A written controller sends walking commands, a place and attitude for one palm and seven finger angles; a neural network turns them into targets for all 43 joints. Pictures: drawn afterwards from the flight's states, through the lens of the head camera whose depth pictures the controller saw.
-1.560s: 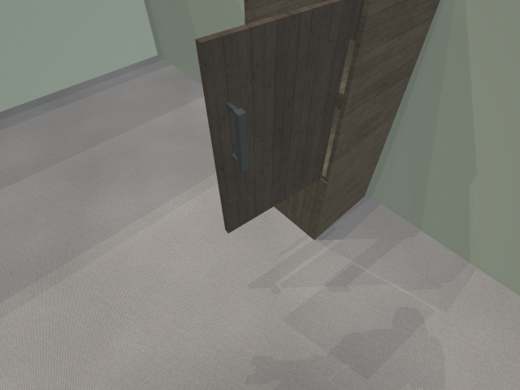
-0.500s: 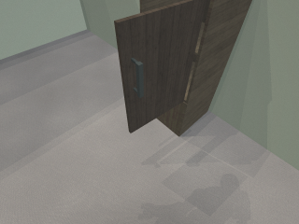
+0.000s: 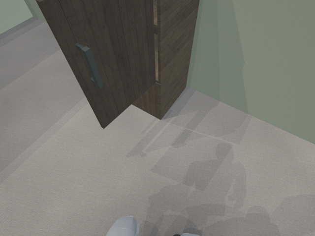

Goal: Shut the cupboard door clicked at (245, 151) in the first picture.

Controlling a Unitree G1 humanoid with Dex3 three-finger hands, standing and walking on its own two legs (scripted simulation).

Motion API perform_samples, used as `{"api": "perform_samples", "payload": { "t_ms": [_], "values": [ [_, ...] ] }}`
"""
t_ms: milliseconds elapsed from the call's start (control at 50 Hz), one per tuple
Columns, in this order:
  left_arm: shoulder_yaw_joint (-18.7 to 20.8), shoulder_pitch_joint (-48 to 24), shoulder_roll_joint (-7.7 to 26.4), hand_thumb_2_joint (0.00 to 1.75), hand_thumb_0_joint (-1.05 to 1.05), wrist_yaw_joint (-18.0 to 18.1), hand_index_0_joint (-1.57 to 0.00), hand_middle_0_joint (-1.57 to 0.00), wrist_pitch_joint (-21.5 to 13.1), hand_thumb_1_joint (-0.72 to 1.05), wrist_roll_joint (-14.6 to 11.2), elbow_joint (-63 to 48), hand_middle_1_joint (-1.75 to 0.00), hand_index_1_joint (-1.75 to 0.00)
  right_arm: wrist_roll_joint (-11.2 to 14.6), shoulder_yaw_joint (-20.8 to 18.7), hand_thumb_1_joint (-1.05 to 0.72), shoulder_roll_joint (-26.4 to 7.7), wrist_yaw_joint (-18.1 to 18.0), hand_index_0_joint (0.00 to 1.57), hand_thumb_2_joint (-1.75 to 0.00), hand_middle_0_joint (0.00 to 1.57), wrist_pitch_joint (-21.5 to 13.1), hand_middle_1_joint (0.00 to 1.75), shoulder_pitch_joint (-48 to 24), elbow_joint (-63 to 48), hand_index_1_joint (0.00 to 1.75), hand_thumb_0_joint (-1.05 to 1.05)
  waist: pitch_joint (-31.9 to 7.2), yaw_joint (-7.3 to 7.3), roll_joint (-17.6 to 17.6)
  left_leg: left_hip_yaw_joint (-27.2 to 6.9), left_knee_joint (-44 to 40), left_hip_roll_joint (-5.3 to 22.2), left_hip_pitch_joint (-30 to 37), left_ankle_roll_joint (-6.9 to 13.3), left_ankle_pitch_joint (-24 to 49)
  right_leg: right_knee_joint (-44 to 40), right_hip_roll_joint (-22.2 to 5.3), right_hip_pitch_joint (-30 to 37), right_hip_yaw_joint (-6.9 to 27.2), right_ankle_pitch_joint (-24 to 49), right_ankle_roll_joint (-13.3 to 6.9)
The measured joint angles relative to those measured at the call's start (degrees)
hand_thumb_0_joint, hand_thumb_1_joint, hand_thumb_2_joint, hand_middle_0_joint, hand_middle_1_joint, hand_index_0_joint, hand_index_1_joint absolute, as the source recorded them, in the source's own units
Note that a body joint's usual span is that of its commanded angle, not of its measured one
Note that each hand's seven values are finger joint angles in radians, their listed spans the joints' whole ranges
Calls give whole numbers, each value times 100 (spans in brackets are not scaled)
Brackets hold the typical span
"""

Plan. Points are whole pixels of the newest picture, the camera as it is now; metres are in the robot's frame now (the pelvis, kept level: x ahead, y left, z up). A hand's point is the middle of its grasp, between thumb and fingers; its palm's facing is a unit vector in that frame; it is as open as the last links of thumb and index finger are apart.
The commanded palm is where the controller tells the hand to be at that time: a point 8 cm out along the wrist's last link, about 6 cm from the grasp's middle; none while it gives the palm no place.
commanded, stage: walk to a spot facing it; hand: left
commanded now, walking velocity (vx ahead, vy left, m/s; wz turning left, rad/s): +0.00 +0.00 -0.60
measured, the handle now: (90, 67) +0.59 +0.28 +0.03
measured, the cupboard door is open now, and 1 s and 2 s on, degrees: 84 84 84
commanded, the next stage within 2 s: none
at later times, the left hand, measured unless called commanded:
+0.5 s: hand (91, 220) +0.16 +0.22 -0.17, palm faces -0.26 -0.93 -0.28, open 7.4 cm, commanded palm none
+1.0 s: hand (132, 203) +0.21 +0.10 -0.16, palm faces -0.61 -0.77 -0.19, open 7.4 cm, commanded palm none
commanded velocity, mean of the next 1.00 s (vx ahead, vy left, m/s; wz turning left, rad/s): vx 0.09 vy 0.00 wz -0.60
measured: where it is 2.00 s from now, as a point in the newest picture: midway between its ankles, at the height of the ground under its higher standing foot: (210, 223)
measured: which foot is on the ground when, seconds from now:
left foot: up 0.00-0.20, down 0.22-0.48, up 0.50-0.70, down 0.72-1.00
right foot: down 0.00-0.22, up 0.24-0.48, down 0.50-0.72, up 0.74-0.98, down 1.00-1.00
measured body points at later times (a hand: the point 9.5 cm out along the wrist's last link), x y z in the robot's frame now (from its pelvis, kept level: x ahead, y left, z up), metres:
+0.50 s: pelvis -0.01 +0.02 -0.02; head +0.04 +0.01 +0.43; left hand +0.17 +0.26 -0.15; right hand -0.01 -0.25 -0.16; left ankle +0.00 +0.18 -0.74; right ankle -0.03 -0.11 -0.74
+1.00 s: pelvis +0.00 +0.01 -0.01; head +0.03 -0.01 +0.44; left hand +0.24 +0.14 -0.15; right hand -0.16 -0.20 -0.15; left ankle +0.05 +0.14 -0.74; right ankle -0.08 -0.09 -0.73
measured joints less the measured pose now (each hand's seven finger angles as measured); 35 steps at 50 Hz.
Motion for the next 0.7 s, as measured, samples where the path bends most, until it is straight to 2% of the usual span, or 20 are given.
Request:
{"api": "perform_samples", "payload": {
  "t_ms": [140, 200, 220, 240, 280, 320, 340, 380, 440, 480, 500, 520, 560, 600, 640, 700],
  "values": [
    [75, 15, 124, 90, 0, -32, -20, -20, 37, 90, 24, -41, -30, -30, 58, 34, -90, 51, -45, 20, -90, 20, -101, 30, -268, -239, 30, 1, -151, 115, -188, -131, -1370, -103, 440, 19, -27, -260, 127, -62, 489, 255, 113],
    [115, -12, 228, 90, 0, -33, -20, -20, 88, 90, -6, -68, -30, -30, 74, 91, -90, 73, -63, 20, -90, 20, -206, 30, -286, -348, 30, 1, -259, 107, -223, -119, -2647, -119, 938, 98, 461, -43, 237, -233, 668, 199, 230],
    [113, 1, 228, 90, 1, -49, -20, -20, 118, 90, -36, -101, -30, -30, 47, 113, -90, 12, -65, 20, -90, 20, -266, 30, -221, -423, 30, 1, -358, 71, -68, -230, -3129, 30, 1106, 245, 663, 187, 360, -388, 586, -2, 264],
    [124, -85, 298, 90, 1, -75, -20, -20, 150, 90, -46, -101, -30, -30, 5, 113, -90, 41, -89, 20, -90, 20, -305, 30, -207, -433, 30, 1, -330, 48, -107, -213, -3069, 29, 1069, 285, 722, 662, 311, -583, 467, -535, 329],
    [176, -279, 461, 90, 1, -129, -20, -20, 193, 90, -13, -144, -30, -30, -75, 171, -90, 128, -94, 20, -90, 20, -321, 30, -116, -446, 30, 1, -219, 63, -217, -128, -2908, 53, 1079, 233, 715, 1877, 188, -974, 168, -1273, 482],
    [222, -448, 558, 90, 1, -170, -20, -20, 192, 91, -12, -222, -30, -30, -127, 217, -90, 167, -80, 20, -90, 20, -306, 30, 35, -451, 30, 1, -152, 82, -198, -86, -2978, 162, 1177, 167, 755, 2736, 63, -1227, -121, -1457, 583],
    [230, -511, 577, 90, 1, -191, -20, -19, 189, 91, -19, -276, -30, -30, -144, 227, -90, 164, -74, 20, -90, 20, -286, 30, 101, -445, 30, 1, -126, 92, -147, -59, -3020, 233, 1227, 141, 776, 2851, -16, -1252, -254, -1470, 610],
    [219, -585, 581, 90, 1, -237, -19, -19, 169, 91, -23, -385, -30, -30, -168, 223, -90, 128, -61, 20, -90, 20, -247, 30, 205, -425, 30, 1, -92, 92, -2, 24, -3032, 394, 1299, 101, 768, 2535, -152, -1114, -488, -1414, 618],
    [181, -611, 588, 90, 1, -292, -19, -19, 127, 91, -33, -480, -30, -30, -158, 191, -90, 45, -15, 20, -90, 20, -205, 30, 331, -415, 30, 1, -87, 39, 168, 234, -2829, 608, 1322, 25, 608, 1621, -252, -681, -705, -1099, 554],
    [146, -574, 625, 90, 1, -314, -19, -19, 72, 91, -32, -535, -30, -30, -127, 158, -90, -26, 25, 20, -90, 20, -174, 30, 445, -441, 30, 1, -135, -10, 198, 375, -2457, 694, 1212, -48, 379, 789, -308, -253, -770, -376, 445],
    [129, -517, 700, 90, 0, -306, -19, -19, 14, 91, -16, -585, -30, -30, -95, 141, -90, -35, 42, 20, -90, 20, -150, 30, 510, -469, 30, 1, -220, -29, 52, 490, -2044, 614, 1023, -62, 178, 456, -426, -127, -602, 43, 286],
    [124, -542, 664, 90, 0, -254, -19, -19, -32, 91, -16, -550, -30, -30, -61, 125, -90, -118, 37, 20, -90, 20, -104, 30, 468, -448, 30, 1, -187, -34, 106, 397, -1480, 601, 804, -55, -215, 623, -381, -243, -527, -80, 250],
    [75, -573, 549, 90, 0, -181, -19, -19, -8, 91, -6, -516, -30, -30, -15, 66, -90, -264, 16, 20, -90, 20, -9, 30, 350, -392, 30, 1, -66, -94, 228, 140, -487, 471, 416, -21, -609, 823, -280, -334, -423, -338, 300],
    [50, -549, 480, 90, 0, -121, -20, -19, 52, 91, 23, -502, -30, -30, -1, 41, -90, -310, 12, 20, -90, 20, 14, 30, 281, -368, 30, 1, -26, -127, 165, 119, -112, 325, 190, -13, -597, 722, -249, -338, -256, -309, 361],
    [30, -517, 451, 90, 0, -98, -20, -19, 97, 91, 41, -477, -30, -30, 11, 43, -90, -289, 20, 20, -90, 20, -21, 30, 271, -398, 30, 1, -35, -149, 11, 196, -462, 199, 190, -14, -461, 568, -251, -344, -64, -167, 408],
    [-4, -469, 419, 90, 0, -120, -20, -20, 165, 90, 14, -425, -30, -30, 15, 80, -90, -251, 25, 20, -90, 20, -153, 30, 380, -492, 30, 1, -134, -199, -158, 314, -1904, 61, 583, 11, 197, 552, -218, -451, 193, -88, 493]
  ]
}}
